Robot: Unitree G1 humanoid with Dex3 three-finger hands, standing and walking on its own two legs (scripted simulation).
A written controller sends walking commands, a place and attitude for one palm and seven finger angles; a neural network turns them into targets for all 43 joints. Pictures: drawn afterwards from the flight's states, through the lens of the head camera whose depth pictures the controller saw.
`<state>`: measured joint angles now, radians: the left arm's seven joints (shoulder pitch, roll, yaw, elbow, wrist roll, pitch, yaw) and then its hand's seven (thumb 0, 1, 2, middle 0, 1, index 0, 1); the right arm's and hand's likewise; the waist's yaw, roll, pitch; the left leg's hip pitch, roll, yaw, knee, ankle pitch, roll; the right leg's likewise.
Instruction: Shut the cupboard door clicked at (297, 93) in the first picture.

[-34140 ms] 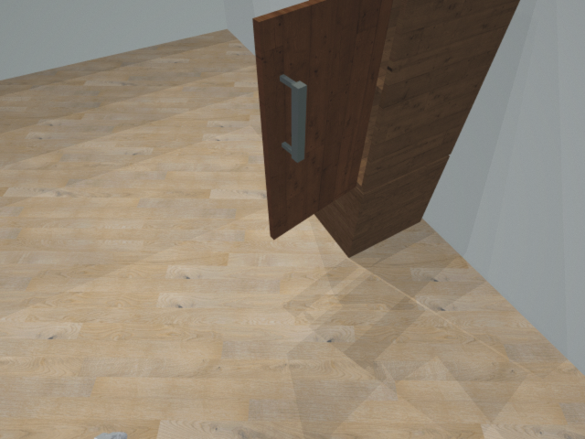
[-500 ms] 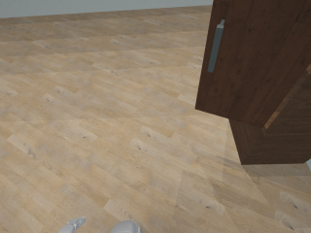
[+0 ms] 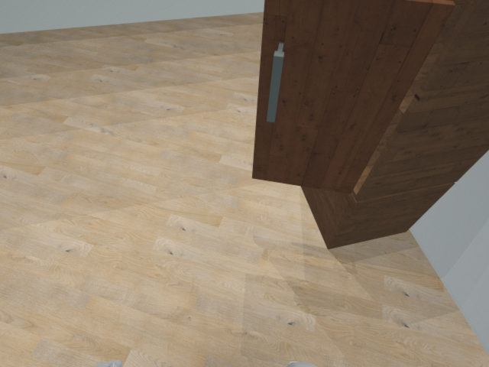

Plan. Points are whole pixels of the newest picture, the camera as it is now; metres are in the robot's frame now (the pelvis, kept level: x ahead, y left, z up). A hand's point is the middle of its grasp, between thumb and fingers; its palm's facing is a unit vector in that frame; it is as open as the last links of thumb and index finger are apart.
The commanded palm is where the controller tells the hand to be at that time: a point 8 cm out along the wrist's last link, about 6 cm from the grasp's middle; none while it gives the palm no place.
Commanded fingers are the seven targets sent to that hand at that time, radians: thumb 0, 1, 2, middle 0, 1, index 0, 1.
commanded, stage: turn to face it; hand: left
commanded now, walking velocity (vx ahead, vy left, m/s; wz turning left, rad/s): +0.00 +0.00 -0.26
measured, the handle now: (275, 84) +0.69 -0.03 +0.06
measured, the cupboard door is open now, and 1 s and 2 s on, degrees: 66 66 66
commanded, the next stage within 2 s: take the last steps up to it in 0.02 s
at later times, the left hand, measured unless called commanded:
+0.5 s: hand out of the picture +0.12 +0.16 -0.19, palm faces -0.11 -0.98 -0.15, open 7.4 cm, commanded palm none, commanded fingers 0.00 0.90 0.90 -0.20 -0.30 -0.20 -0.30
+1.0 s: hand (242, 278) +0.31 +0.02 -0.17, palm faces -0.18 -0.96 -0.20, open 7.3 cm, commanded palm none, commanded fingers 0.00 0.90 0.90 -0.20 -0.30 -0.20 -0.30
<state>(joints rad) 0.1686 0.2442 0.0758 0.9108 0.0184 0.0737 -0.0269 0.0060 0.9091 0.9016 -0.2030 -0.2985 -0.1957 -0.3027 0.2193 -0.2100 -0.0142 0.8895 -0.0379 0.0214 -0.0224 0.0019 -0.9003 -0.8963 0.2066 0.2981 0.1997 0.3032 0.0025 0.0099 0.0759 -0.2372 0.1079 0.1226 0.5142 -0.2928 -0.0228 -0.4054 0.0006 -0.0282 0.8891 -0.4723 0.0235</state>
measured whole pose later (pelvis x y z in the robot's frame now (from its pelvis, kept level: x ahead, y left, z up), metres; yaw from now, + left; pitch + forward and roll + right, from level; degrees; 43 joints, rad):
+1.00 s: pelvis +0.19 -0.13 +0.00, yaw -11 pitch +1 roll -1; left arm 0.15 0.16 0.04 1.02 0.02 -0.02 0.02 0.00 0.92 0.90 -0.20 -0.30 -0.20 -0.30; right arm 0.27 -0.20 -0.04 1.04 -0.01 0.01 -0.02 0.00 -0.91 -0.90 0.20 0.30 0.19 0.30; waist -0.03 0.03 0.08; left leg -0.41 0.08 0.07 1.01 -0.45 -0.03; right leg -0.30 0.00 -0.13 0.48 -0.19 -0.05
